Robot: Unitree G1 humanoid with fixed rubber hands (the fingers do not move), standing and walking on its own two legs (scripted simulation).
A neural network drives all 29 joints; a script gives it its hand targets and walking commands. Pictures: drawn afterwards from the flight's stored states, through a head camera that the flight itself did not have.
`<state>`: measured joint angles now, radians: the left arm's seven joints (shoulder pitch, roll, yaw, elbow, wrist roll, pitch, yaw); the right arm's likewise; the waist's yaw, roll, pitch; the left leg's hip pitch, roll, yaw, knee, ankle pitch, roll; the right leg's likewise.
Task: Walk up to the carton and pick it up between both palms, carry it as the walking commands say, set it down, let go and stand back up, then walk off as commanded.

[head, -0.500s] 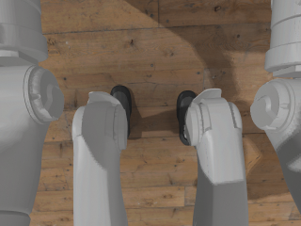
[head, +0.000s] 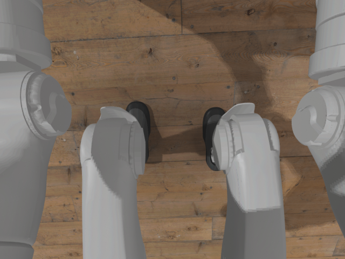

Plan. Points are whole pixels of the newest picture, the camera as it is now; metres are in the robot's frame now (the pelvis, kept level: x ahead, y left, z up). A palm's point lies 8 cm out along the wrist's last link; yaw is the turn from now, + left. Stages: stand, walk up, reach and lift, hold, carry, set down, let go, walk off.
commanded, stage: set down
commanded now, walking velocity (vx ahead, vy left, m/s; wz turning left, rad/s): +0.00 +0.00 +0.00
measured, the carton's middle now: out of the picture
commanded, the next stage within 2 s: none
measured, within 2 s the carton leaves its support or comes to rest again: rests again in 0.50 s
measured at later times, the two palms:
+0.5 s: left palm out of the picture +0.60 +0.21 -0.16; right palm out of the picture +0.59 -0.18 -0.16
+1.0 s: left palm out of the picture +0.61 +0.20 -0.17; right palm out of the picture +0.60 -0.19 -0.17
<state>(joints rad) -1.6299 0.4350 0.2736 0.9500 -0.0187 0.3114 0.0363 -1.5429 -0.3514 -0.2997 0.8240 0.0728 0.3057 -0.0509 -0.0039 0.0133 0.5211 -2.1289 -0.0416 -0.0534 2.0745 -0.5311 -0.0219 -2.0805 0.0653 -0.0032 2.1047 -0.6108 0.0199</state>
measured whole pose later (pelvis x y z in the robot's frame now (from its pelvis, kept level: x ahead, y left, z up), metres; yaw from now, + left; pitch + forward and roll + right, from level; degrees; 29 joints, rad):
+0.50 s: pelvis +0.01 +0.00 -0.01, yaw +0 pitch +35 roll -1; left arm -1.63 0.43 0.37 0.95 -0.02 0.27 -0.05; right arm -1.54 -0.35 -0.35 0.82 0.07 0.27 0.02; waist 0.00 0.01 0.50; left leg -2.17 -0.04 -0.05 2.11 -0.56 -0.02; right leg -2.12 0.07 0.00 2.14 -0.64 0.02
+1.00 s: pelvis +0.02 +0.00 -0.02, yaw +0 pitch +36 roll -1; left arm -1.63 0.42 0.41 0.95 0.00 0.24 -0.06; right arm -1.54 -0.35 -0.36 0.83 0.07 0.24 0.04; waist 0.00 0.01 0.50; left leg -2.18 -0.04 -0.05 2.14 -0.58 -0.02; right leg -2.13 0.07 0.00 2.17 -0.66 0.02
